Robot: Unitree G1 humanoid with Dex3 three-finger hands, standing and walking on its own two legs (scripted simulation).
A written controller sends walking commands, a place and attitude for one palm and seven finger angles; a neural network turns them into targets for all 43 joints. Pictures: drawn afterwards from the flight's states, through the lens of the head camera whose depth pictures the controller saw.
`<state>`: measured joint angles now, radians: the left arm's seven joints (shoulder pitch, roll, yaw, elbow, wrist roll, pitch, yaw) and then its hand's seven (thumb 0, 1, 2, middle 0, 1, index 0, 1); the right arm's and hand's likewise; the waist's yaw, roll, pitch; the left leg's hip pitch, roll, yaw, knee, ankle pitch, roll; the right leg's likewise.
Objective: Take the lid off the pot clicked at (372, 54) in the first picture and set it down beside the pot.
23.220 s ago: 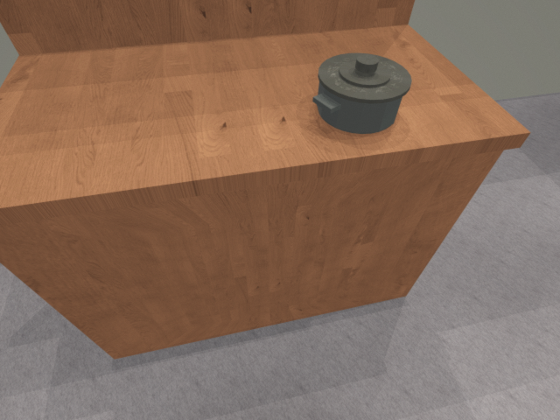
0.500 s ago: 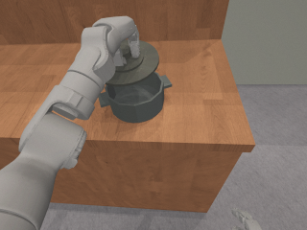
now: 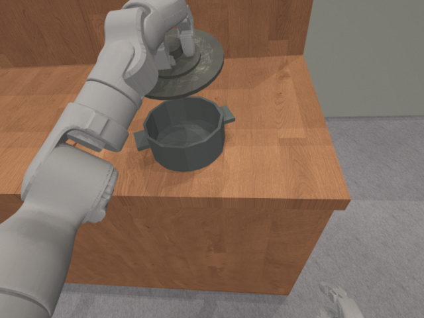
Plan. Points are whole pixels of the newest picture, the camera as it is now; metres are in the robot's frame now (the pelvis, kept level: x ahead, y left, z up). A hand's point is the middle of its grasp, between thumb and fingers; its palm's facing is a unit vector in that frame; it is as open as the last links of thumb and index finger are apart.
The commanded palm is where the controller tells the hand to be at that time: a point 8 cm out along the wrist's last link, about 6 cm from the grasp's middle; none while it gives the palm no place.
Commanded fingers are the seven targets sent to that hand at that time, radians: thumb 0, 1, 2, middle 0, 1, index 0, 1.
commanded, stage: lift the lid straight up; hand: left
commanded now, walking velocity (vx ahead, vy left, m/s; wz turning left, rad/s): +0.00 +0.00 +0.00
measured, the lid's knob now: (170, 48) +0.50 +0.07 +0.27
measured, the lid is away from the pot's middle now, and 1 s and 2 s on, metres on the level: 0.02 0.06 0.18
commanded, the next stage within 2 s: move the lid sideways beside the pot in 0.48 s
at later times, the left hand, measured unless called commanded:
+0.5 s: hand (156, 35) +0.47 +0.08 +0.31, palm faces -0.11 -0.05 -0.99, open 6.2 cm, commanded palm +0.44 +0.08 +0.38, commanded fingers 0.00 0.66 1.04 -0.86 -0.98 -0.99 -1.03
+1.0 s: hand (131, 40) +0.47 +0.12 +0.31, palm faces -0.10 -0.03 -0.99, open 6.1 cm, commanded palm +0.44 +0.13 +0.38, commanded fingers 0.00 0.66 1.04 -0.86 -0.98 -0.99 -1.03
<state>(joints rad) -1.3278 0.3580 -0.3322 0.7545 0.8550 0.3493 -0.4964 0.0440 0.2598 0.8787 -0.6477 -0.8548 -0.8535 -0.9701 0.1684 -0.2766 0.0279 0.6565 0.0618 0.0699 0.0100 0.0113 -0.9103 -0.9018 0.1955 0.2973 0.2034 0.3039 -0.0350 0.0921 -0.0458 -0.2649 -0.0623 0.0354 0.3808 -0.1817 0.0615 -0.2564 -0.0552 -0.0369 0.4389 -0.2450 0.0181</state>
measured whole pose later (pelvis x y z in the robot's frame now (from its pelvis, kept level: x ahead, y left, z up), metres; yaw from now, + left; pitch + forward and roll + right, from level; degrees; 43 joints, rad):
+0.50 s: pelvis +0.00 +0.00 +0.00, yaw +0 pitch +5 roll +1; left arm -1.45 0.37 -0.34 0.85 0.88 0.38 -0.53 0.05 0.26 0.88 -0.65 -0.86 -0.86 -0.98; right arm 0.19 -0.28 0.04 0.67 0.07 0.06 0.00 0.01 -0.91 -0.90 0.20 0.30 0.20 0.30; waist -0.04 0.09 -0.05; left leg -0.29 -0.06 0.03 0.38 -0.18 0.06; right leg -0.27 -0.06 -0.04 0.44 -0.24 0.02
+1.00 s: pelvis +0.00 +0.01 +0.00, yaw +1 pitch +4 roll +0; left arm -1.35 0.46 -0.32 0.72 0.89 0.36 -0.57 0.05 0.26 0.88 -0.64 -0.85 -0.87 -0.98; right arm 0.18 -0.28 0.03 0.64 0.07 0.05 -0.01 0.01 -0.91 -0.90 0.20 0.30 0.20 0.30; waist -0.03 0.08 -0.04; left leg -0.27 -0.07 0.03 0.38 -0.18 0.07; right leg -0.25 -0.06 -0.04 0.42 -0.24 0.03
